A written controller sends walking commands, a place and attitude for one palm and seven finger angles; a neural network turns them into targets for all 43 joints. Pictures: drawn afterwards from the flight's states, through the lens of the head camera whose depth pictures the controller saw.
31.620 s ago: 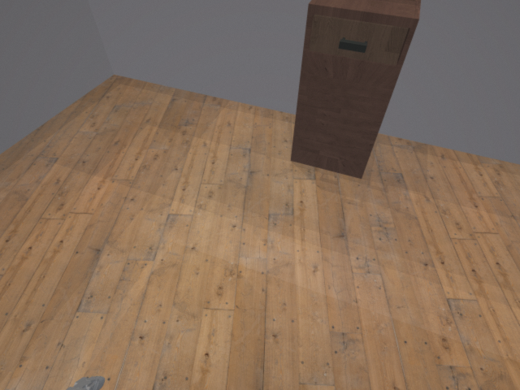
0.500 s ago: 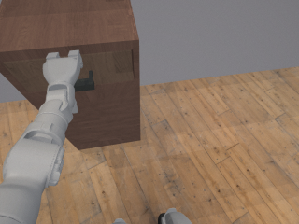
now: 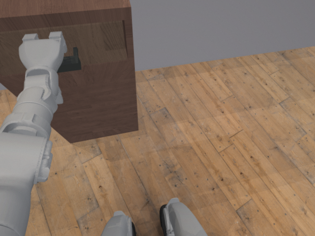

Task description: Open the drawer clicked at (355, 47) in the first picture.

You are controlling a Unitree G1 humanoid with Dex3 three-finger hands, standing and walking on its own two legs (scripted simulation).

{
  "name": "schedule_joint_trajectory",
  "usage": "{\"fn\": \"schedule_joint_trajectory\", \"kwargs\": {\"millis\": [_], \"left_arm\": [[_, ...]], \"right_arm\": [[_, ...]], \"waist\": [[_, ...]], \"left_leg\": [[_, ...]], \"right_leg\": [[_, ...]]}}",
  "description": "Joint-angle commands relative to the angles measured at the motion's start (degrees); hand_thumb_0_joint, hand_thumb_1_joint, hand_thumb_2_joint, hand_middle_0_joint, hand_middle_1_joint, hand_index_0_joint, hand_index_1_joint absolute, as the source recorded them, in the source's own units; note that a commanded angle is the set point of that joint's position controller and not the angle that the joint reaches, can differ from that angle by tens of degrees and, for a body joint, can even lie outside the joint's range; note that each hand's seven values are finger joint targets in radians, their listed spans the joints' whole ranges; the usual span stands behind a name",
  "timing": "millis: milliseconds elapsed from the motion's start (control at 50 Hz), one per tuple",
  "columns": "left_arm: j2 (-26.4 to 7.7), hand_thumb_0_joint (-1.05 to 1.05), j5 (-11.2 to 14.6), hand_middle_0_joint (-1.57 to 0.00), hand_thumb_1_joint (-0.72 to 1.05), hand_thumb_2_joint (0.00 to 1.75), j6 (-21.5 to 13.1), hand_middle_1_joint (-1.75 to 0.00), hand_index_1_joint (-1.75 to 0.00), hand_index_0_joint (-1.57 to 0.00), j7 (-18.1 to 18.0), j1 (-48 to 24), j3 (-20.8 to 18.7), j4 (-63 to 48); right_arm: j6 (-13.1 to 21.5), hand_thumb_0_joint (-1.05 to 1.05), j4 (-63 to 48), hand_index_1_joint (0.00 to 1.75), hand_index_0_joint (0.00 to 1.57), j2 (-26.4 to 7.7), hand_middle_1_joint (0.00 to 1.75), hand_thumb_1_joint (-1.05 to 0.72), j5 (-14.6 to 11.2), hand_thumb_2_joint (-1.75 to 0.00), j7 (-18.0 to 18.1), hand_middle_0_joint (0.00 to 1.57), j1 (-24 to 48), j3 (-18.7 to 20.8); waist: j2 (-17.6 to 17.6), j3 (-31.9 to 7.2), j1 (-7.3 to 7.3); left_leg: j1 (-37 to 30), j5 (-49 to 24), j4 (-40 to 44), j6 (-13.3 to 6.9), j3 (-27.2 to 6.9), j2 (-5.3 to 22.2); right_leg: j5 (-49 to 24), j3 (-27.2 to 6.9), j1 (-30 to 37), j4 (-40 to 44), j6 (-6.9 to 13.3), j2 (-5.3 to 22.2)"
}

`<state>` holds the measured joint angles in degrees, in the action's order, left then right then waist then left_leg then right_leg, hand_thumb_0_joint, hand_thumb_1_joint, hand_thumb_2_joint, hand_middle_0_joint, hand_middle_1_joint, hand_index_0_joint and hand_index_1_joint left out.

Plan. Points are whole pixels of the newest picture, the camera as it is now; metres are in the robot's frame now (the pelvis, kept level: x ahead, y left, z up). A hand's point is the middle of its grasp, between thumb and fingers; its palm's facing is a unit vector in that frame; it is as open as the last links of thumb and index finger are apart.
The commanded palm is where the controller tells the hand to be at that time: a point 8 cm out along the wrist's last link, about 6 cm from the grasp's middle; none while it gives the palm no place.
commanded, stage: lower the fingers behind the handle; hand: left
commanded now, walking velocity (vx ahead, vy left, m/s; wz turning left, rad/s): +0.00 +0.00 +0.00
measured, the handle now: (58, 58) +0.59 +0.20 +0.02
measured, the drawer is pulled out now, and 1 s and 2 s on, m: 0.00 0.00 0.00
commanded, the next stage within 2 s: lift the hand off the handle in 0.70 s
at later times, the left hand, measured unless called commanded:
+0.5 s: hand (54, 70) +0.54 +0.21 +0.03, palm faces -0.01 +0.05 -1.00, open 13.8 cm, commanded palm +0.54 +0.20 +0.05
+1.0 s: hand (53, 70) +0.55 +0.21 +0.03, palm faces -0.02 +0.05 -1.00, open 13.6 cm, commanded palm +0.54 +0.20 +0.05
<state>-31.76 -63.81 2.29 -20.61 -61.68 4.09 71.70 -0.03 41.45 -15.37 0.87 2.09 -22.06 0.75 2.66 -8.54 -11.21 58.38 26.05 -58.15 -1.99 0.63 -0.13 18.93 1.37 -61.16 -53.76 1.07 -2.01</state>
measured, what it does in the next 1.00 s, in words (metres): stands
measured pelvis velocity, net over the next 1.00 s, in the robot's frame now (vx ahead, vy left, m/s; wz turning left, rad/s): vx -0.02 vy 0.00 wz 0.00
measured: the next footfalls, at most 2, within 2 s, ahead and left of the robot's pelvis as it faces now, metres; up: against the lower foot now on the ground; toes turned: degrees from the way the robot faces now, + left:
none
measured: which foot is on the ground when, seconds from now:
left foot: down 0.00-1.00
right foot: down 0.00-1.00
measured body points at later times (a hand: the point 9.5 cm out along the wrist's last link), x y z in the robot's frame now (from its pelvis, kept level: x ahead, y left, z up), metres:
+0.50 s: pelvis -0.03 +0.00 -0.03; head +0.13 +0.01 +0.40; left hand +0.54 +0.20 +0.08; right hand -0.03 -0.27 -0.14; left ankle +0.00 +0.10 -0.67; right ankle +0.05 -0.11 -0.67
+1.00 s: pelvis -0.02 +0.00 -0.02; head +0.14 +0.01 +0.40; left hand +0.54 +0.20 +0.08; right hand -0.04 -0.27 -0.14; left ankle +0.00 +0.10 -0.67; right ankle +0.05 -0.11 -0.67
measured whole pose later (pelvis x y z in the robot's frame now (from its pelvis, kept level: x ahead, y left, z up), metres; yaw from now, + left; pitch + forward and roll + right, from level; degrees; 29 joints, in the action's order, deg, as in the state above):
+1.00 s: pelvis -0.02 +0.00 -0.02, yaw +0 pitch +28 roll -2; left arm -33.3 -63.4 4.6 -18.4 -67.6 5.9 72.9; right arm 1.1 40.7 -14.8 0.0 2.5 -21.3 -1.4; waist 3.1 -8.7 -12.1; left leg 66.0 26.9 -64.9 -2.1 0.1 -0.2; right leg 19.5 2.1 -68.4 -59.8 1.1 -1.8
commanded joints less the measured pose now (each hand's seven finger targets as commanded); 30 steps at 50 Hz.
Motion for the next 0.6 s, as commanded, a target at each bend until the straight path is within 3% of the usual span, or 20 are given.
{"fn": "schedule_joint_trajectory", "kwargs": {"millis": [0, 40, 80, 100, 140, 180, 260, 460, 500, 540, 580], "left_arm": [[-10.36, 0.0, 0.43, -0.3, -0.5, 0.3, 1.35, -1.2, -1.2, -0.3, -1.36, -24.03, -1.31, -5.55], [-10.09, 0.0, 0.29, -0.3, -0.5, 0.3, 2.73, -1.2, -1.2, -0.3, -1.48, -24.98, -0.51, -3.54], [-12.19, 0.0, -0.14, -0.3, -0.5, 0.3, 3.8, -1.2, -1.2, -0.3, -1.42, -25.76, -1.32, -2.18], [-9.97, 0.0, 0.01, -0.3, -0.5, 0.3, 4.2, -1.2, -1.2, -0.3, -1.14, -25.64, 0.3, -2.14], [-11.43, 0.0, -0.14, -0.3, -0.5, 0.3, 5.35, -1.2, -1.2, -0.3, -0.54, -25.38, -0.2, 0.53], [-12.38, 0.0, -0.34, -0.3, -0.5, 0.3, 5.57, -1.2, -1.2, -0.3, 0.12, -27.23, -0.1, 0.67], [-9.93, 0.0, -1.14, -0.3, -0.5, 0.3, 5.72, -1.2, -1.2, -0.3, 1.12, -28.21, 1.62, 1.05], [-12.99, 0.0, -0.86, -0.3, -0.5, 0.3, 4.94, -1.2, -1.2, -0.3, 3.9, -28.01, 0.19, -2.57], [-11.31, 0.0, -0.51, -0.3, -0.5, 0.3, 4.87, -1.2, -1.2, -0.3, 4.28, -27.77, 1.56, -3.13], [-13.71, 0.0, -0.21, -0.3, -0.5, 0.3, 4.55, -1.2, -1.2, -0.3, 4.29, -27.76, -0.3, -3.59], [-13.6, 0.0, 0.33, -0.3, -0.5, 0.3, 4.08, -1.2, -1.2, -0.3, 4.64, -27.21, -0.25, -4.09]], "right_arm": [[1.29, 0.0, -1.55, 0.3, 0.2, -9.83, 0.3, -0.9, 0.13, -0.9, 0.52, 0.2, -9.55, 2.99], [1.2, 0.0, -1.1, 0.3, 0.2, -9.98, 0.3, -0.9, 0.05, -0.9, 0.46, 0.2, -9.63, 2.76], [0.95, 0.0, -0.79, 0.3, 0.2, -10.34, 0.3, -0.9, 0.06, -0.9, 0.5, 0.2, -9.77, 2.43], [1.04, 0.0, -1.07, 0.3, 0.2, -10.0, 0.3, -0.9, 0.01, -0.9, 0.42, 0.2, -9.6, 2.44], [0.9, 0.0, -0.9, 0.3, 0.2, -10.42, 0.3, -0.9, -0.08, -0.9, 0.53, 0.2, -9.54, 2.02], [0.83, 0.0, -1.14, 0.3, 0.2, -10.63, 0.3, -0.9, -0.16, -0.9, 0.75, 0.2, -9.73, 1.79], [1.16, 0.0, -1.43, 0.3, 0.2, -10.52, 0.3, -0.9, -0.18, -0.9, 0.91, 0.2, -9.5, 1.88], [1.57, 0.0, -3.46, 0.3, 0.2, -10.29, 0.3, -0.9, -0.68, -0.9, 1.3, 0.2, -9.5, 1.54], [1.86, 0.0, -3.8, 0.3, 0.2, -9.99, 0.3, -0.9, -0.87, -0.9, 1.38, 0.2, -9.41, 1.38], [1.93, 0.0, -3.73, 0.3, 0.2, -10.29, 0.3, -0.9, -0.81, -0.9, 1.6, 0.2, -9.41, 1.32], [2.05, 0.0, -3.82, 0.3, 0.2, -10.07, 0.3, -0.9, -0.78, -0.9, 1.72, 0.2, -9.62, 1.21]], "waist": [[1.94, -24.63, -2.35], [1.61, -22.76, -3.3], [1.39, -22.49, -3.51], [1.81, -22.7, -3.65], [0.23, -19.82, -4.32], [0.14, -20.16, -4.77], [1.2, -18.85, -5.8], [2.37, -23.07, -4.59], [3.34, -22.6, -4.58], [2.25, -23.32, -4.39], [1.85, -24.24, -4.14]], "left_leg": [[-10.43, -9.59, 6.64, -0.9, -1.57, -0.29], [-8.98, -7.75, 6.43, -0.97, -1.57, -0.29], [-8.01, -7.57, 6.21, -1.03, -1.61, -0.27], [-7.61, -6.64, 6.1, -1.08, -1.3, -0.47], [-5.67, -4.92, 5.88, -1.14, -1.39, -0.37], [-4.2, -3.78, 5.41, -1.17, -1.35, -0.37], [-4.65, -2.58, 4.5, -1.16, -1.94, -0.04], [-2.68, -0.84, 2.56, -1.28, -1.91, 0.03], [-2.25, 0.61, 2.76, -1.28, -1.83, -0.04], [-1.58, 0.86, 2.49, -1.43, -1.85, 0.0], [-1.46, 0.17, 2.42, -1.5, -1.77, -0.08]], "right_leg": [[-4.68, -1.11, 16.76, 6.41, 0.04, -0.76], [-3.01, -1.05, 15.28, 6.51, -0.09, -0.73], [-2.92, -1.12, 15.09, 6.16, -0.12, -0.68], [-2.26, -1.15, 15.1, 6.35, -0.15, -0.66], [-0.87, -0.99, 13.91, 6.25, -0.26, -0.64], [-0.04, -1.03, 13.43, 5.57, -0.28, -0.54], [1.44, -0.4, 9.03, 4.33, -0.07, -0.46], [2.77, -0.81, 10.19, 2.27, -0.01, -0.44], [3.74, -0.66, 9.6, 2.33, -0.08, -0.46], [3.99, -0.91, 10.43, 2.24, -0.22, -0.39], [3.29, -0.96, 11.56, 2.26, -0.3, -0.31]]}}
